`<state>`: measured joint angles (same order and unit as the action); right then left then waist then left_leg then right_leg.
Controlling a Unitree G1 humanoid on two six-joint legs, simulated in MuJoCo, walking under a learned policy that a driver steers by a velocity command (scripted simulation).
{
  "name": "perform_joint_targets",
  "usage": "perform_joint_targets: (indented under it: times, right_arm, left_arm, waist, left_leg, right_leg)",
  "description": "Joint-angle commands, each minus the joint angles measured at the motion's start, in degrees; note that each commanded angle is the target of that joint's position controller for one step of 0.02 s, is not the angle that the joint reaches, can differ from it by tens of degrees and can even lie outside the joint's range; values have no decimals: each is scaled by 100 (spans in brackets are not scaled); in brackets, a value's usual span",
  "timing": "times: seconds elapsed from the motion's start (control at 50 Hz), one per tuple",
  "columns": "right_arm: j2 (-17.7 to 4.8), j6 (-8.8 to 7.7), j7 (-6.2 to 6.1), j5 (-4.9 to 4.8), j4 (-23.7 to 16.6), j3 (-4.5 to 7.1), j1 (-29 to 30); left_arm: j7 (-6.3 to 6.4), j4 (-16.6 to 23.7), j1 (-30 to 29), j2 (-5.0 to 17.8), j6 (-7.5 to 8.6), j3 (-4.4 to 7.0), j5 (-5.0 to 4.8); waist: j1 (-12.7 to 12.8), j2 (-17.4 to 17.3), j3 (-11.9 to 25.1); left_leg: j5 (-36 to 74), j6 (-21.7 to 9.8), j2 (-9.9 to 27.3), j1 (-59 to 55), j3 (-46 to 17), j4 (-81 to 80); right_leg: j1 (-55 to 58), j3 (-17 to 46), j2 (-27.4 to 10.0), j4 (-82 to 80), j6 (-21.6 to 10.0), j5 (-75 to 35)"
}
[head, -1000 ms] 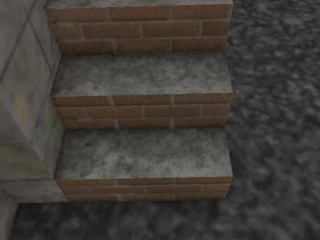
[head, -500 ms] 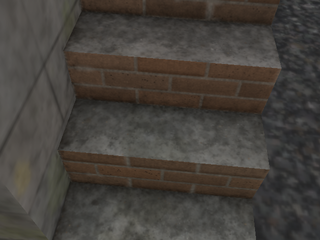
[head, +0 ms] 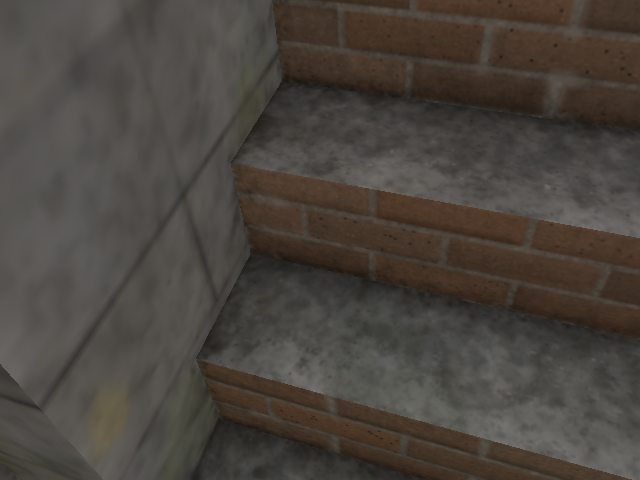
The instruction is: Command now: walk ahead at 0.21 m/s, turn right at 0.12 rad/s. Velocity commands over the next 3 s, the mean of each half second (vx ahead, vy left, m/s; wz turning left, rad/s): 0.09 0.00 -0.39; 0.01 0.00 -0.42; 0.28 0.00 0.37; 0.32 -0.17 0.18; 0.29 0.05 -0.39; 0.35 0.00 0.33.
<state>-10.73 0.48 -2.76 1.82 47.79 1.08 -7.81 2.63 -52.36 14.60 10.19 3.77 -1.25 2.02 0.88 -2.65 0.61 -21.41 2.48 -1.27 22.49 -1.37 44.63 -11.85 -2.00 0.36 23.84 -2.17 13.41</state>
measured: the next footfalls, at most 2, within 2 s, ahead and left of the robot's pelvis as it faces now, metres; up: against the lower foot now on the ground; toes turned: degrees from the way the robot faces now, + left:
left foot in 0.06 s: +0.06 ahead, +0.12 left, +0.00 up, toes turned +0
left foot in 0.74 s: -0.02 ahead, +0.13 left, +0.00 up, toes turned -26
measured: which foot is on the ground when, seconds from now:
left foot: up 0.00-0.04, down 0.06-0.32, up 0.34-0.72, down 0.74-1.00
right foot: down 0.00-0.74, up 0.76-1.00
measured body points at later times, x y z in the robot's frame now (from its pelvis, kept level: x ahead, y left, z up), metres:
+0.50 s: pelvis -0.03 +0.00 -0.01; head +0.00 -0.02 +0.44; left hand +0.14 +0.24 -0.12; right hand +0.03 -0.28 -0.13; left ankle -0.07 +0.14 -0.64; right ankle -0.03 -0.08 -0.74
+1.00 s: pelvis -0.10 +0.08 +0.00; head -0.07 +0.11 +0.45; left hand +0.11 +0.27 -0.14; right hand -0.14 -0.19 -0.10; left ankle -0.06 +0.15 -0.74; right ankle -0.20 -0.02 -0.68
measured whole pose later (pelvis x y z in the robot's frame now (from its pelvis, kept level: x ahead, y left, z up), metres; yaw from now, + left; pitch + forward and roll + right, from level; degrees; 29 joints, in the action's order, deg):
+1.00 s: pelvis -0.10 +0.08 +0.00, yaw -28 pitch -1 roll -2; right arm -10.9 -1.4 -3.8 0.7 42.9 1.0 -15.6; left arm 0.0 -45.6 12.5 16.3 -4.9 4.4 2.3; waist -1.0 3.9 -2.8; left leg -12.5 -3.5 -0.6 10.4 2.6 23.9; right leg -19.7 7.7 6.1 53.8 2.6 22.9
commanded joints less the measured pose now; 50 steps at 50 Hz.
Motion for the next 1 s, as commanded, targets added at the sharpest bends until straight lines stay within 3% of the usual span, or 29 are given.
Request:
perform_joint_targets:
  times: [0.02,0.04,0.06,0.08,0.1,0.16,0.2,0.24,0.3,0.32,0.34,0.36,0.38,0.4,0.42,0.48,0.56,0.66,0.72,0.74,0.76,0.78,0.8,0.82,0.84,0.9,0.92,0.96,1.0]
  right_arm:
    - [8,-12,-163,-135,-1,-143,-403]
    - [-83,-68,-222,-144,100,-136,-586]
    - [-311,-163,-252,-47,52,-107,-511]
    - [-616,-223,-256,62,-33,-68,-471]
    - [-711,-155,-250,67,-70,-49,-297]
    - [-663,-58,-312,-22,-276,3,-88]
    - [-722,-46,-374,-96,-294,55,-227]
    - [-721,4,-439,-75,-412,81,-66]
    - [-791,125,-385,-101,-540,207,22]
    - [-658,233,-316,-110,-731,192,-106]
    - [-562,335,-310,-142,-852,189,-42]
    - [-316,392,-299,-121,-792,156,-125]
    - [-272,421,-272,-96,-716,168,-248]
    - [-484,380,-262,-49,-799,223,-51]
    - [-511,335,-273,7,-817,240,-63]
    - [-550,292,-218,14,-862,197,-128]
    - [-590,271,-107,-165,-1053,174,-60]
    - [-684,235,-125,-218,-1116,211,-388]
    - [-679,152,-175,-178,-928,265,-1130]
    - [-922,106,-256,-110,-853,337,-1291]
    - [-1360,88,-293,-35,-977,404,-1250]
    - [-1702,105,-237,49,-1272,464,-598]
    - [-1236,89,-186,85,-1264,358,-303]
    - [-941,60,-144,23,-1257,298,195]
    - [-879,-22,-121,30,-1331,244,416]
    - [-814,-176,-161,-95,-1047,216,-360]
    - [-629,-247,-150,-107,-949,156,-537]
    - [-511,-329,-129,-132,-767,62,-647]
    - [-833,-281,-58,-116,-672,146,-801]
  left_arm:
    - [20,246,-211,895,11,234,-173]
    - [-22,225,-73,911,20,284,-245]
    - [-69,248,-55,834,29,288,-325]
    - [-103,364,-23,622,29,273,-369]
    - [-84,341,298,343,-45,218,-405]
    - [-66,406,-98,706,-264,362,-118]
    - [-97,463,34,700,-355,416,22]
    - [-61,454,172,568,-346,412,16]
    - [-112,528,328,547,-235,393,6]
    - [-116,627,263,1129,-226,542,29]
    - [-101,733,490,1554,-257,669,66]
    - [-81,832,238,1482,-273,626,52]
    - [-28,890,-164,1376,-350,611,31]
    - [28,889,-196,1355,-407,588,20]
    - [70,918,-225,1383,-451,607,27]
    - [50,1018,-82,1241,-542,617,16]
    - [29,1033,99,1303,-609,680,48]
    - [-75,1232,-233,1347,-724,774,35]
    - [-128,1345,-524,1394,-753,845,-75]
    - [-149,1446,-604,1256,-733,827,-80]
    - [-149,1440,-177,754,-723,756,-56]
    - [-85,1473,-392,1180,-716,855,236]
    - [-131,1454,-349,1348,-722,890,287]
    - [-171,1250,-42,1364,-765,934,184]
    - [-295,1195,-57,1467,-750,920,64]
    - [-346,1105,-96,1027,-738,769,64]
    - [-337,1101,-235,933,-752,698,60]
    - [-275,1036,-272,723,-801,564,18]
    - [-170,1003,-391,763,-813,503,-20]
  waist:
    - [-228,1597,402]
    - [-183,1437,410]
    - [-141,1138,445]
    - [-26,396,552]
    - [151,-392,805]
    - [10,-497,280]
    - [49,-771,249]
    - [54,-697,154]
    - [140,-57,42]
    - [-4,1252,8]
    - [313,2288,77]
    - [219,1801,111]
    - [28,1011,101]
    - [-74,555,-91]
    - [-103,497,-22]
    - [-8,713,457]
    - [81,1024,504]
    - [71,1380,467]
    - [-266,1279,370]
    - [-327,610,121]
    - [-186,-974,238]
    - [-236,-1110,-338]
    - [96,-754,-620]
    - [398,-297,-784]
    - [450,181,-712]
    - [-8,-119,-293]
    - [-138,-251,-215]
    - [-123,-660,-216]
    - [-257,-979,-259]
  left_leg:
    - [1118,22,-202,-935,647,-2166]
    - [2157,-66,-133,-1488,556,-2570]
    - [2528,-109,270,-1985,267,-2647]
    - [4582,-277,1074,-2615,-262,-2170]
    - [5189,-762,1505,-2643,-418,-1879]
    - [3374,-921,1409,-1688,-204,-2131]
    - [2874,-1026,1539,-1205,-40,-2283]
    - [2955,-1195,1736,-791,14,-2234]
    - [2328,-847,1382,-629,402,-1211]
    - [929,-426,709,-181,1006,-393]
    - [-895,-58,-55,396,1002,1224]
    - [-1302,95,-106,353,209,2655]
    - [-879,135,65,251,-8,3233]
    - [-743,116,120,745,-59,2956]
    - [-638,105,90,837,-27,2963]
    - [-563,111,-40,908,98,2791]
    - [-1022,80,-85,686,145,1665]
    - [-894,-130,-291,-386,170,-37]
    - [-93,-340,-355,-1455,202,-1843]
    - [-63,-425,140,-1939,-328,-2812]
    - [-839,-778,1907,-2331,-2066,-3300]
    - [-234,-1483,2744,-518,-2552,-3818]
    - [210,-1730,2590,397,-2262,-3740]
    - [711,-1624,1947,667,-1424,-3433]
    - [1184,-1344,1372,269,-783,-3168]
    - [2123,-1438,1191,-1199,-677,-2777]
    - [1900,-1392,1192,-1477,-693,-2844]
    - [1348,-1266,1073,-1904,-871,-3027]
    - [1409,-1277,1027,-1905,-1061,-2998]
  right_leg:
    - [713,814,-869,60,-626,-4834]
    - [436,916,-823,43,-520,-4360]
    - [87,1003,-735,102,-375,-3253]
    - [-541,921,-539,322,-211,-1427]
    - [-636,751,-337,279,-122,81]
    - [-612,524,-58,876,16,223]
    - [-515,383,30,1487,109,511]
    - [-424,218,40,1893,137,1130]
    - [-416,433,-117,1051,-73,122]
    - [-503,1739,-747,452,-398,-1444]
    - [-289,3645,-1772,-579,-1259,-2750]
    - [-496,3737,-2020,-639,-1803,-3841]
    - [-792,2831,-1771,-157,-1845,-3939]
    - [-500,2503,-1503,104,-1576,-3694]
    - [-226,2389,-1323,181,-1422,-3739]
    - [550,2341,-1100,310,-1235,-4034]
    - [873,2639,-1062,139,-1084,-3681]
    - [298,3060,-786,-239,-821,-2034]
    - [-496,3193,-459,-263,-474,-513]
    - [-1319,2849,35,144,-152,1040]
    - [-2176,1460,981,2445,197,1922]
    - [-2594,679,1178,4611,399,2190]
    - [-1964,1125,676,5296,335,1800]
    - [-1641,1112,743,5925,287,1273]
    - [-1723,1172,769,5617,329,711]
    - [-2047,1186,978,4968,513,584]
    - [-1894,1262,911,4342,516,617]
    - [-1521,998,680,2777,505,842]
    - [-912,333,521,1656,459,1502]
